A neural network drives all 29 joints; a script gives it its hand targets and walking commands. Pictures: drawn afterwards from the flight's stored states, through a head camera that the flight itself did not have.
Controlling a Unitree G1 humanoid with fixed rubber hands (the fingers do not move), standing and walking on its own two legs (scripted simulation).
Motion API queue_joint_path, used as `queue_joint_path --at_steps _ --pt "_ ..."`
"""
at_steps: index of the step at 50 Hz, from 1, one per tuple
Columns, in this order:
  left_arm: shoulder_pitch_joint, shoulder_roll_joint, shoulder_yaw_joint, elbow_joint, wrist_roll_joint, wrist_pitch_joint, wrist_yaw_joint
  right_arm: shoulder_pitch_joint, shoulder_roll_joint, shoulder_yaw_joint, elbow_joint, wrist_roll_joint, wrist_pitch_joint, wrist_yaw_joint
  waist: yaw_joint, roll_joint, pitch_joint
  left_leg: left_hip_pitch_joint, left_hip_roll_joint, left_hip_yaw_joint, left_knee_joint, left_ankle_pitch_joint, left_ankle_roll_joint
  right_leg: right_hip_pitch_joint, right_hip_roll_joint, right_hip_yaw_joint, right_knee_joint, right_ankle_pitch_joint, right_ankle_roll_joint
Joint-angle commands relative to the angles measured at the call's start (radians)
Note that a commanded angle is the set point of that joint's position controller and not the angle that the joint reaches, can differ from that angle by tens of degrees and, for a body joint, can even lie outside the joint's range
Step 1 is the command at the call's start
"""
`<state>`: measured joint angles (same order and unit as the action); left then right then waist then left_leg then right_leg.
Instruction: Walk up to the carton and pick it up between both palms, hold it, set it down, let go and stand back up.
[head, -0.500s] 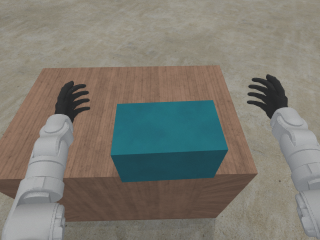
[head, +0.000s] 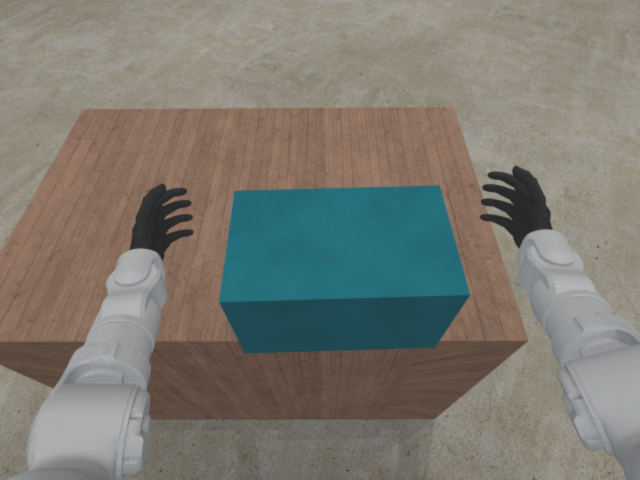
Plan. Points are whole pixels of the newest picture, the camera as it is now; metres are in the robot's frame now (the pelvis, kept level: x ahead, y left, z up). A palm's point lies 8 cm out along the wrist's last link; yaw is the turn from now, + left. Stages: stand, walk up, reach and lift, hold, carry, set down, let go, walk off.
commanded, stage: reach and lift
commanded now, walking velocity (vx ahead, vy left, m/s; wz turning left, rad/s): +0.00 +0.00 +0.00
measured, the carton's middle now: (338, 272) +0.40 +0.02 -0.04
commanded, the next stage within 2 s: none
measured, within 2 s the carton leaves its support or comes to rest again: neither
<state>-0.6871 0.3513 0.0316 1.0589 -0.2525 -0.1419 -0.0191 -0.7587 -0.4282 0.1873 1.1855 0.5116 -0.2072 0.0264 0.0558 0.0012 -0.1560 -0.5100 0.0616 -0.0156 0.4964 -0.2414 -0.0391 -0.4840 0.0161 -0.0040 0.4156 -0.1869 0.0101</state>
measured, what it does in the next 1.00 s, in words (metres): stands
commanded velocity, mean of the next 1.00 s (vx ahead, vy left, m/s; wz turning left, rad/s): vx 0.00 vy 0.00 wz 0.00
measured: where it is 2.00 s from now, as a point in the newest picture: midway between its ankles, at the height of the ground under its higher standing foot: outside the picture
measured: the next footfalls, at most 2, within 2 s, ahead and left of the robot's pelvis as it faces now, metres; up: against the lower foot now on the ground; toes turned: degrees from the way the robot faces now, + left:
none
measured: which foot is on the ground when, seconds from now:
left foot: down 0.00-1.00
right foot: down 0.00-1.00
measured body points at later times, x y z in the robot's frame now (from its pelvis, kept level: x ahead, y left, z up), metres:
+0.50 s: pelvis -0.04 -0.01 -0.04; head +0.04 +0.00 +0.41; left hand +0.40 +0.25 +0.02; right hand +0.43 -0.23 +0.04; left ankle -0.01 +0.14 -0.74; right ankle +0.00 -0.13 -0.74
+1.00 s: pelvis -0.03 +0.00 -0.03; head +0.06 +0.00 +0.41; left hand +0.41 +0.22 +0.01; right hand +0.43 -0.18 +0.02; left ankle -0.01 +0.14 -0.74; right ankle -0.01 -0.13 -0.74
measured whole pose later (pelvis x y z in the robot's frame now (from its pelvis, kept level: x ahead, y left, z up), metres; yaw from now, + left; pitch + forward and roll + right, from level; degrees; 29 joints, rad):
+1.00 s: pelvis -0.03 +0.00 -0.03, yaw -1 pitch +24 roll -1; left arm -0.89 0.24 -0.02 1.42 -0.28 -0.44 0.03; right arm -0.93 -0.27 0.19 1.38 0.42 -0.37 -0.04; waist 0.04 0.00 -0.28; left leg -0.87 0.06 -0.01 0.75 -0.31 -0.04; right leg -0.86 0.01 0.00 0.71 -0.27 0.01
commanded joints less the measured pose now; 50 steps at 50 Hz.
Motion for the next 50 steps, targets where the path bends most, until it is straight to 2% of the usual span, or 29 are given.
queue_joint_path --at_steps 1,4,7,8,9,12,16,19,22,24,28,32,35,37,39,43,46,50 --pt "-0.417 0.17 0.004 -0.11 -0.038 -0.143 0.015 -0.373 -0.19 -0.039 -0.114 0.009 -0.117 -0.001 -0.006 0.042 -0.617 0.265 -0.062 0.06 0.1 0.54 -0.054 0.087 0.046 -0.046 0.071 0.367 0.014" --pt "-0.436 0.168 -0.019 0.004 -0.067 -0.189 0.009 -0.408 -0.187 -0.027 -0.049 0.002 -0.145 -0.002 -0.011 0.011 -0.623 0.201 -0.059 0.064 0.132 0.494 -0.051 0.032 0.048 -0.052 0.106 0.335 0.018" --pt "-0.461 0.171 -0.048 0.065 -0.099 -0.235 0.01 -0.435 -0.181 0.003 -0.012 0.017 -0.17 0.001 -0.011 -0.001 -0.681 0.153 -0.057 0.066 0.166 0.481 -0.047 -0.007 0.046 -0.055 0.157 0.321 0.022" --pt "-0.468 0.177 -0.056 0.08 -0.109 -0.244 0.009 -0.441 -0.177 0.014 -0.001 0.03 -0.174 0.004 -0.003 0.004 -0.69 0.143 -0.057 0.069 0.175 0.484 -0.046 -0.019 0.045 -0.054 0.165 0.325 0.026" --pt "-0.477 0.172 -0.065 0.106 -0.12 -0.25 0.006 -0.453 -0.173 0.03 0.012 0.037 -0.173 0.003 -0.012 -0.017 -0.699 0.124 -0.057 0.073 0.184 0.466 -0.042 -0.023 0.045 -0.054 0.176 0.308 0.028" --pt "-0.493 0.173 -0.087 0.185 -0.135 -0.253 -0.001 -0.474 -0.161 0.06 0.065 0.055 -0.165 0.005 -0.004 -0.029 -0.663 0.051 -0.059 0.08 0.191 0.391 -0.03 -0.049 0.042 -0.052 0.2 0.234 0.033" --pt "-0.522 0.161 -0.116 0.243 -0.16 -0.257 -0.002 -0.505 -0.147 0.088 0.087 0.076 -0.162 0.012 0.016 -0.034 -0.659 0.016 -0.055 0.086 0.213 0.352 -0.026 -0.103 0.039 -0.058 0.222 0.17 0.032" --pt "-0.573 0.168 -0.14 0.277 -0.179 -0.267 -0.007 -0.525 -0.121 0.108 0.101 0.086 -0.152 0.013 0.012 -0.048 -0.624 -0.062 -0.063 0.098 0.21 0.259 -0.011 -0.109 0.027 -0.047 0.229 0.092 0.039" --pt "-0.595 0.167 -0.144 0.287 -0.172 -0.277 -0.004 -0.538 -0.099 0.106 0.086 0.081 -0.147 0.012 0.023 -0.033 -0.643 -0.107 -0.065 0.102 0.212 0.223 -0.006 -0.11 0.021 -0.039 0.245 0.057 0.038" --pt "-0.616 0.165 -0.146 0.29 -0.18 -0.284 0.002 -0.55 -0.095 0.093 0.069 0.064 -0.149 0.008 0.012 -0.048 -0.67 -0.117 -0.067 0.104 0.221 0.202 -0.008 -0.117 0.022 -0.041 0.251 0.046 0.038" --pt "-0.642 0.152 -0.152 0.31 -0.177 -0.301 0.007 -0.561 -0.067 0.073 0.081 0.034 -0.142 -0.006 0.003 -0.035 -0.671 -0.148 -0.069 0.104 0.236 0.169 -0.008 -0.143 0.013 -0.037 0.263 0.008 0.033" --pt "-0.64 0.136 -0.144 0.306 -0.159 -0.304 0.015 -0.559 -0.061 0.047 0.083 0.004 -0.152 -0.024 -0.011 -0.021 -0.701 -0.131 -0.074 0.107 0.242 0.203 -0.019 -0.133 0.016 -0.043 0.264 0.047 0.027" --pt "-0.637 0.112 -0.131 0.298 -0.141 -0.312 0.019 -0.565 -0.036 0.044 0.07 -0.008 -0.164 -0.038 -0.005 -0.007 -0.723 -0.118 -0.072 0.103 0.251 0.232 -0.025 -0.119 0.016 -0.044 0.268 0.08 0.026" --pt "-0.627 0.107 -0.119 0.304 -0.13 -0.321 0.023 -0.559 -0.024 0.039 0.066 -0.021 -0.167 -0.045 -0.004 -0.017 -0.716 -0.125 -0.071 0.101 0.251 0.241 -0.024 -0.11 0.016 -0.037 0.272 0.096 0.025" --pt "-0.624 0.089 -0.098 0.274 -0.113 -0.324 0.027 -0.553 -0.009 0.019 0.042 -0.051 -0.169 -0.056 -0.017 -0.032 -0.737 -0.131 -0.073 0.103 0.257 0.27 -0.026 -0.071 0.019 -0.034 0.277 0.136 0.027" --pt "-0.579 0.046 -0.067 0.254 -0.059 -0.323 0.04 -0.524 0.003 -0.012 0.063 -0.075 -0.188 -0.067 -0.02 0.016 -0.754 -0.035 -0.065 0.091 0.269 0.387 -0.054 -0.089 0.028 -0.047 0.269 0.224 0.01" --pt "-0.559 0.027 -0.049 0.252 -0.034 -0.329 0.046 -0.515 0.014 -0.014 0.06 -0.092 -0.199 -0.071 -0.015 0.006 -0.721 -0.004 -0.059 0.085 0.262 0.402 -0.056 -0.099 0.032 -0.049 0.253 0.222 0.009" --pt "-0.548 -0.001 -0.028 0.244 0.004 -0.33 0.061 -0.507 0.038 -0.03 0.081 -0.106 -0.206 -0.07 -0.009 0.026 -0.696 0.023 -0.055 0.081 0.25 0.42 -0.062 -0.103 0.034 -0.046 0.235 0.217 0.0"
